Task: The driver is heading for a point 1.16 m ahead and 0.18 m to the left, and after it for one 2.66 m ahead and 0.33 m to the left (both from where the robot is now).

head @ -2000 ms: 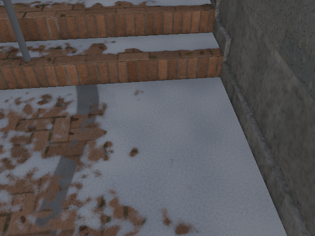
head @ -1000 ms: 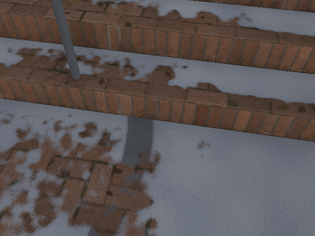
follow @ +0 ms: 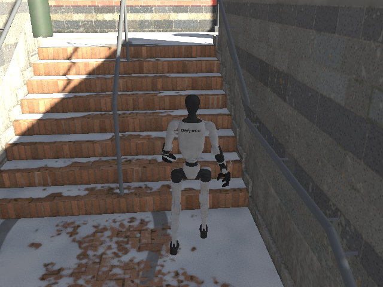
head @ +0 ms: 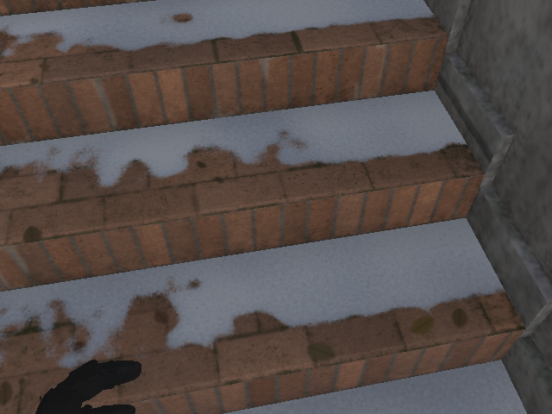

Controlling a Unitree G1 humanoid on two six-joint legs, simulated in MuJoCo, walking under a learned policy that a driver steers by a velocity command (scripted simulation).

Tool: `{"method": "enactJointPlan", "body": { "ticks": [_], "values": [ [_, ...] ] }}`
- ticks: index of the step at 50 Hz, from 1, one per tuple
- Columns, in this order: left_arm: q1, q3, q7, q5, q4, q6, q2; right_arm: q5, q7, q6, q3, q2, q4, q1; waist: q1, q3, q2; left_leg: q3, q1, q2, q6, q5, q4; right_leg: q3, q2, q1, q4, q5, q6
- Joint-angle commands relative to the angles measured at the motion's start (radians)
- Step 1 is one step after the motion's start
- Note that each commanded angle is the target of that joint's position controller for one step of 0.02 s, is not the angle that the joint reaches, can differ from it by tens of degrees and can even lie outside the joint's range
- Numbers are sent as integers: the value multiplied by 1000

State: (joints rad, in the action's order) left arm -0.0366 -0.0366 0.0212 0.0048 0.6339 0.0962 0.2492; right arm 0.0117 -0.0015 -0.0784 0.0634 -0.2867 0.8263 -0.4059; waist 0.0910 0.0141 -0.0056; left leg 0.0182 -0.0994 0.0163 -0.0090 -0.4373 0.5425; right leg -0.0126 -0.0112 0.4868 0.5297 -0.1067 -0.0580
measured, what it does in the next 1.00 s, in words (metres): climbs, turning left: left foot, then right foot 0.17 m higher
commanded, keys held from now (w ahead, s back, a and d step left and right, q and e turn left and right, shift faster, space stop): w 0.22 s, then w+q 0.48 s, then w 0.30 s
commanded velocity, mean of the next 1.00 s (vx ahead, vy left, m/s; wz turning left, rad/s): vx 0.50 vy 0.00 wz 0.24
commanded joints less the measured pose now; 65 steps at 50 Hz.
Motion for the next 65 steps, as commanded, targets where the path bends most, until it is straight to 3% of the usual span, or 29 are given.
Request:
{"method": "enactJointPlan", "body": {
  "ticks": [1,2,4,6,14,19,23,24,25,26,27,28,30,33,37,39,41,43,45,47,48,49,50,51,53,55,59,62,65],
  "values": [
    [-428,-87,-17,16,29,-1,263,-7,0,-55,-14,-43,-100,-35,-189,363,-331,54,-668,-54,8,-144,686,748,-398,-866,-210,-109,-295],
    [-381,-65,-7,3,22,1,191,14,7,-55,11,-135,-107,24,-194,252,-225,83,-750,10,17,-95,777,636,-350,-775,-216,-203,-260],
    [-251,-44,0,-3,9,3,135,-4,2,-42,2,-101,-134,139,-143,96,-70,40,-705,83,25,57,690,423,-279,-499,-261,-98,-213],
    [-196,-37,3,7,11,11,119,-18,-5,-22,0,-72,-139,140,-86,40,-83,46,-594,112,18,112,601,332,-241,-331,-325,50,-199],
    [-235,-48,-12,-4,87,4,162,-15,1,-6,-31,13,-133,223,-91,42,-95,-37,-418,53,-15,434,277,48,-172,-255,-352,212,-158],
    [-289,-47,-8,6,129,-6,181,-12,22,6,-19,-38,-185,332,-135,-21,-100,-36,-445,30,47,293,205,71,-260,-388,-308,153,-133],
    [-218,-41,-39,-26,105,-35,189,-19,35,2,16,-63,-140,83,11,109,-38,-113,-103,-86,128,380,-75,-69,-155,-402,206,802,-45],
    [-181,-30,-46,-9,63,-22,155,-19,20,6,44,-167,-115,-41,46,139,127,176,142,92,180,738,-141,-102,-81,-113,581,428,30],
    [-321,9,-28,15,67,9,36,-29,9,15,51,-252,-114,-65,-58,223,365,587,408,344,395,1046,-148,-38,91,270,947,-394,96],
    [-323,0,-8,4,85,30,98,-17,10,23,47,-188,-103,-97,-2,270,183,637,396,356,458,689,-197,96,34,392,1066,-395,97],
    [-234,-5,2,-21,61,33,108,-16,6,35,35,-132,-107,-64,-4,166,104,542,314,308,408,443,-203,81,-4,474,1105,-333,85],
    [-171,2,0,-11,45,29,81,-16,8,46,22,-99,-107,-19,-26,81,6,473,183,270,356,307,-225,60,-36,506,1107,-286,78],
    [-125,6,-6,4,4,6,50,-22,6,47,-11,-31,-126,55,-82,-12,24,418,-35,207,323,244,-275,53,-57,501,1131,-230,81],
    [-153,33,-9,5,-12,-17,-47,-27,-13,56,-13,-38,-78,-24,-92,-21,146,377,-103,174,339,351,-274,-26,-15,637,1491,-259,122],
    [-18,97,-12,-19,-117,-2,-120,-28,-8,80,-47,0,31,-123,-75,-129,67,390,-25,207,263,139,-260,-7,-61,1077,1832,-364,94],
    [102,132,-4,15,-219,12,-150,1,-14,89,-58,4,57,-103,-82,-131,34,301,-170,112,204,104,-270,-59,-100,985,1509,-253,89],
    [216,143,-10,46,-296,11,-139,13,-45,92,-47,-29,60,-126,-48,-65,65,306,-353,121,257,257,-456,-141,-85,655,1209,-165,107],
    [185,132,-25,41,-308,11,-122,28,-64,87,-28,-67,72,-91,-101,46,143,226,-255,138,238,536,-540,-164,-89,359,963,-173,73],
    [-27,76,-36,4,-230,13,-13,23,-62,67,-17,-133,79,-94,-198,226,257,139,-54,141,213,1612,-335,-232,65,24,830,-295,22],
    [-257,18,-31,-15,-175,-2,123,-5,-63,53,1,-188,92,-7,-328,285,332,135,207,187,189,2036,-14,-63,73,-67,505,-382,-33],
    [-466,-5,-15,12,-78,-18,210,-19,-62,40,6,-164,59,46,-366,336,128,160,61,167,199,1775,285,249,-34,-288,339,-375,-102],
    [-568,-27,-17,61,46,-33,268,-12,-17,24,-23,53,26,-13,-265,401,-576,203,-388,-193,149,475,745,922,-297,-578,-168,-265,-300],
    [-531,-6,-51,63,44,-36,135,-43,47,-13,-20,28,49,-36,-262,386,-409,387,-559,-250,137,179,1198,1184,-376,-560,-265,-291,-328],
    [-454,16,-58,25,89,-39,36,-7,80,-24,-17,33,-21,107,-220,154,-241,330,-708,-200,151,161,1332,981,-353,-395,-213,-372,-266],
    [-346,49,-28,28,185,-25,-109,8,84,-16,-71,127,-129,264,-95,-82,48,228,-785,-99,191,204,1369,527,-263,-74,-126,-367,-168],
    [-323,67,1,32,251,-20,-177,25,70,12,-89,146,-109,135,-13,-74,14,225,-811,-93,190,240,1529,339,-200,-27,-168,-285,-111],
    [-313,52,23,19,276,-30,-93,16,62,24,-121,166,-151,155,8,-91,38,167,-987,-55,135,366,1377,78,-155,3,-206,-206,-86],
    [-435,57,9,36,311,-19,-56,-10,28,38,-116,154,-155,230,-66,-40,-43,50,-1039,-34,53,481,1355,78,-183,-59,-238,-192,-152],
    [-598,52,-14,23,364,-24,-40,8,-3,34,-118,176,-180,340,-158,-74,-118,48,-1325,4,33,367,1472,191,-251,-351,-238,-196,-178]
  ]
}}
Velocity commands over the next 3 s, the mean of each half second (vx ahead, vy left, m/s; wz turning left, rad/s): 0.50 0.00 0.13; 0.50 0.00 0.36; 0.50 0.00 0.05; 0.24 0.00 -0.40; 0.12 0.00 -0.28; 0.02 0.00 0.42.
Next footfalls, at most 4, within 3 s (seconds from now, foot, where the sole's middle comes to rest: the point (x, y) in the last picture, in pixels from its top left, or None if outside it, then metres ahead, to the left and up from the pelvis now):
0.46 left None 0.32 0.12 -0.76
0.94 right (273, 312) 0.65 -0.02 -0.60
1.54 left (97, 186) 0.92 0.37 -0.43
2.24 right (232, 38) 1.24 0.03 -0.27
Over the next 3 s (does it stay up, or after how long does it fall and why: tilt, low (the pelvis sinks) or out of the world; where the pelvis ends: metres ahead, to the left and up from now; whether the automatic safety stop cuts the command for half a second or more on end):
stays up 1.18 0.16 0.49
